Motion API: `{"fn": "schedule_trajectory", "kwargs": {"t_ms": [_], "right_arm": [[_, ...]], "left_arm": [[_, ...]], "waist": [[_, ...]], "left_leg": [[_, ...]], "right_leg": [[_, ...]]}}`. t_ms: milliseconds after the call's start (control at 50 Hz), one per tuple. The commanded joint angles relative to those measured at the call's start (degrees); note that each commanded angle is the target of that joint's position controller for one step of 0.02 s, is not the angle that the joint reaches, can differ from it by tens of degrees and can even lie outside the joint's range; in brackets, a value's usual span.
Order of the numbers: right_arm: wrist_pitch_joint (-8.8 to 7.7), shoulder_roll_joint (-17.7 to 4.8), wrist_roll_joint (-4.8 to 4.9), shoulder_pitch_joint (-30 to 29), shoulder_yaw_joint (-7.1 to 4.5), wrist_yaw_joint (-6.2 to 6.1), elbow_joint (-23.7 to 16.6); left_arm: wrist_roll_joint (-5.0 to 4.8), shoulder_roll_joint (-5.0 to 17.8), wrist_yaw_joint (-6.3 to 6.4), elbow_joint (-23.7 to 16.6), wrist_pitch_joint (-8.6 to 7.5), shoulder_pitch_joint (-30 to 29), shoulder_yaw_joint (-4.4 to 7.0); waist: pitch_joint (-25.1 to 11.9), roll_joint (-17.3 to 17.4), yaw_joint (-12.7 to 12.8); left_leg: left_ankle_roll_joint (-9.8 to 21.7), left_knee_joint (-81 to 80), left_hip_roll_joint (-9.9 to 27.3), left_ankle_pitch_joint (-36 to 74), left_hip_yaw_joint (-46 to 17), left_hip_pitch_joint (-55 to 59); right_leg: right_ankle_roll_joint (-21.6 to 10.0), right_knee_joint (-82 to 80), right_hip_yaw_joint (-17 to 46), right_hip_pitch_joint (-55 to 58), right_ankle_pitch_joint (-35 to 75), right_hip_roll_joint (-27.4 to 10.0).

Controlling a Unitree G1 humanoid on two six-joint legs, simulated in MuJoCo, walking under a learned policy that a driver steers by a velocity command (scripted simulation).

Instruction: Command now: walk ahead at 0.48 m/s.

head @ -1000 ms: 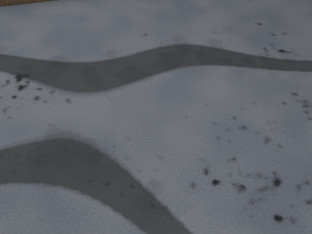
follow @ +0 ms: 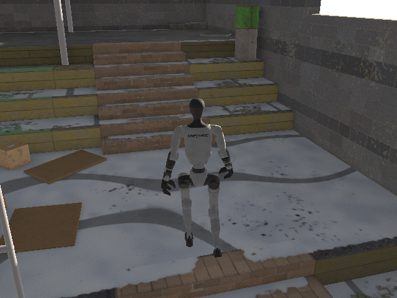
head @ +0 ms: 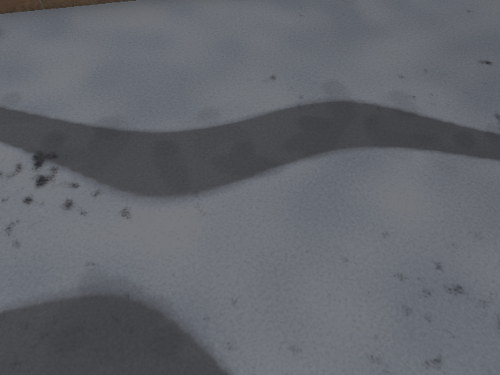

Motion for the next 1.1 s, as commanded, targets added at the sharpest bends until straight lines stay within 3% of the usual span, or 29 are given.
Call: {"fn": "schedule_trajectory", "kwargs": {"t_ms": [20,60,140,200,260,360,420,440,460,480,500,520,540,560,580,620,660,720,820,900,960,1000,1020,1040,1060,1080,1100], "right_arm": [[-1.38,-6.2,0.92,7.1,-2.08,-0.05,-0.8],[-2.40,-4.9,1.37,7.9,-1.43,-0.10,1.0],[-3.48,-5.0,1.69,12.8,-1.21,-0.08,4.0],[-3.18,-4.3,1.89,15.9,-0.90,0.10,5.8],[-3.17,-5.0,2.13,18.5,-1.05,0.00,7.1],[-2.62,-5.4,1.48,22.7,-0.99,-0.85,9.9],[-2.28,-6.3,1.15,21.5,-1.08,-1.31,10.9],[-2.17,-7.1,1.03,20.6,-1.26,-1.43,11.1],[-1.92,-7.8,1.01,19.8,-1.41,-1.50,11.3],[-1.73,-7.3,1.26,19.5,-1.15,-1.60,11.2],[-1.86,-4.0,2.45,20.2,-0.18,-1.39,8.6],[-1.81,-1.6,3.15,24.8,-0.02,-0.97,8.3],[-1.50,-5.6,1.73,18.8,-1.11,-1.22,8.0],[-1.89,-5.1,1.70,14.9,-0.92,-0.83,6.8],[-1.94,-4.1,1.65,13.4,-0.65,-0.60,6.7],[-0.48,-2.9,0.31,15.3,-0.40,0.07,7.8],[0.60,-2.0,0.21,15.3,-0.28,0.73,8.3],[1.20,-2.1,0.62,8.9,-0.34,1.05,6.8],[0.85,-1.3,0.97,-0.7,0.26,1.35,4.5],[0.66,-1.0,0.58,-7.2,0.71,1.89,2.0],[0.70,-1.8,0.28,-6.3,0.25,1.92,1.6],[0.69,-3.3,0.05,0.2,-0.66,1.52,3.1],[0.30,-4.6,-0.26,7.6,-1.52,1.27,5.3],[0.02,-8.3,-1.06,17.0,-3.06,0.62,7.9],[0.23,-15.1,-0.84,18.5,-5.04,-0.13,7.4],[0.98,-14.3,1.50,17.6,-4.87,-0.12,7.0],[1.22,-13.3,1.62,14.4,-4.64,-0.56,7.3]], "left_arm": [[0.61,4.8,-0.57,-5.7,-1.01,-1.0,0.90],[1.58,3.1,-1.41,-5.0,0.55,0.4,0.52],[1.80,2.6,-1.92,-6.7,2.04,-5.2,0.29],[1.71,2.2,-2.17,-8.3,2.05,-11.7,0.00],[1.21,1.5,-2.28,-9.7,1.76,-17.7,-0.48],[1.02,1.8,-2.19,-12.0,1.35,-24.9,-0.61],[1.06,2.2,-1.91,-12.0,0.98,-23.6,-0.31],[1.22,2.9,-1.58,-11.0,0.86,-20.3,0.11],[1.56,3.9,-1.07,-8.8,0.54,-13.3,0.76],[2.53,6.0,-0.41,-5.7,-0.06,-3.1,1.73],[4.08,11.5,0.41,-4.4,-0.37,5.9,3.13],[3.12,14.3,0.26,-4.1,-0.02,5.9,3.85],[1.00,11.1,0.13,-4.3,0.56,1.2,3.29],[0.48,7.8,0.07,-4.5,0.50,-3.5,2.34],[0.60,5.6,-0.16,-4.3,0.20,-5.8,1.71],[0.19,3.4,-0.02,-3.1,-0.46,-6.6,1.03],[0.12,4.1,-0.04,-1.7,-1.37,-4.7,1.20],[0.40,5.4,-0.02,0.0,-1.99,-2.1,1.55],[0.26,5.0,0.03,1.5,-2.34,-0.3,1.10],[0.50,5.6,1.05,3.8,-2.14,3.4,1.02],[0.77,7.1,1.79,4.5,-1.45,2.9,1.25],[1.13,8.9,2.18,4.6,-0.61,1.9,1.67],[1.07,9.6,2.25,4.3,-0.02,1.4,1.82],[0.85,9.2,2.15,2.9,0.08,0.7,1.59],[-0.54,3.3,0.78,-0.8,-0.39,3.8,0.33],[0.17,7.1,0.51,-2.4,-1.06,-2.7,1.23],[-0.05,6.6,0.17,-4.3,-1.79,-7.5,0.92]], "waist": [[-6.3,1.8,-2.3],[-4.7,3.4,-0.2],[-0.4,2.7,-0.6],[1.7,2.2,-2.0],[2.4,2.8,-4.0],[4.0,2.6,-6.1],[3.0,3.6,-4.5],[1.2,4.4,-2.9],[-2.5,4.3,0.3],[-8.4,3.0,4.4],[-17.0,-4.5,6.7],[-21.7,-14.2,3.5],[-15.0,-5.1,2.7],[-7.7,-3.0,1.0],[-4.6,-1.6,-0.7],[-2.6,-3.6,-3.4],[-1.9,-3.2,-4.2],[1.3,-2.9,-3.1],[3.0,-3.3,-1.2],[4.7,-2.9,0.7],[3.2,-3.7,-0.7],[-1.3,-5.2,-3.7],[-5.5,-4.4,-7.0],[-11.2,-0.7,-11.1],[-17.7,13.8,-8.1],[-20.0,8.4,-9.2],[-11.2,4.5,-8.2]], "left_leg": [[8.0,-24.5,16.5,-8.5,-26.8,21.4],[7.0,-26.8,13.5,-3.1,-19.7,15.2],[8.4,-31.5,12.2,1.5,-14.7,15.7],[8.0,-32.4,10.5,5.8,-10.9,19.1],[7.1,-32.0,10.0,10.2,-8.7,22.1],[6.5,-28.6,11.6,20.5,-7.6,31.4],[5.5,-23.4,12.4,34.1,-6.6,34.4],[4.7,-18.9,12.3,43.3,-6.0,34.6],[3.8,-10.6,11.2,48.9,-4.8,34.0],[2.7,1.6,9.1,43.3,-3.0,27.6],[1.2,21.1,5.0,21.5,-0.2,12.4],[-0.2,37.8,-5.4,-20.6,-3.5,-4.1],[0.7,40.2,-1.6,-16.0,-9.8,-9.1],[0.8,37.3,0.7,-10.7,-9.3,-9.6],[0.7,33.6,2.7,-7.7,-8.7,-7.6],[-0.7,29.4,4.5,-6.0,-8.0,-2.6],[-1.6,28.1,4.6,-4.7,-7.3,-2.6],[-2.4,23.6,5.3,1.3,-8.0,-8.6],[-2.2,9.3,4.3,12.0,-5.6,-9.3],[-0.1,0.7,3.7,12.5,-1.9,-9.1],[2.7,-2.4,0.6,5.2,1.2,-5.6],[5.2,-3.1,-3.5,-1.3,3.4,2.4],[6.8,-6.3,-5.4,-1.3,3.0,11.6],[9.9,-8.5,-0.7,-3.9,-5.3,26.4],[19.6,-11.5,17.0,-5.4,-35.6,45.4],[20.8,-19.9,19.6,-3.1,-50.0,47.3],[18.7,-20.3,18.1,1.2,-39.6,41.6]], "right_leg": [[-1.6,11.8,1.0,-22.5,8.1,-3.4],[-1.3,7.9,0.4,-18.7,8.1,-5.2],[0.0,0.5,-1.4,-25.1,12.6,-6.8],[1.0,-9.4,-2.9,-29.3,18.7,-7.5],[1.1,-19.0,-4.4,-28.5,23.9,-6.3],[-0.4,-27.4,-6.1,-28.9,23.7,-4.3],[-2.9,-31.0,-7.6,-22.7,17.5,-1.5],[-4.0,-31.9,-8.3,-17.5,15.0,0.4],[-5.3,-34.2,-9.1,-9.4,14.4,2.6],[-7.3,-35.5,-6.9,4.8,15.5,1.0],[-11.5,-36.2,11.3,21.5,8.4,-14.2],[-17.9,-44.1,37.8,30.2,9.9,-26.0],[-15.4,-45.8,33.5,24.8,8.0,-22.0],[-13.4,-47.4,24.0,16.4,10.5,-19.9],[-11.4,-49.6,18.1,10.7,14.6,-17.1],[-9.1,-52.3,10.4,3.6,20.0,-13.1],[-9.4,-54.3,7.0,2.1,24.5,-12.3],[-8.6,-57.1,1.4,2.6,25.8,-11.7],[-6.5,-57.8,-6.5,5.2,30.3,-10.3],[-5.9,-56.3,-9.7,12.3,35.7,-12.7],[-4.9,-49.0,-12.1,18.2,52.7,-14.1],[-4.2,-36.6,-13.9,19.8,67.7,-14.3],[-3.6,-25.4,-15.0,16.9,65.9,-13.7],[-2.3,-9.7,-15.3,6.0,52.3,-12.2],[0.9,14.0,-14.9,-19.1,8.0,-1.6],[1.2,21.2,-2.3,-28.3,-5.5,2.7],[0.6,19.5,0.1,-33.1,-0.2,-1.4]]}}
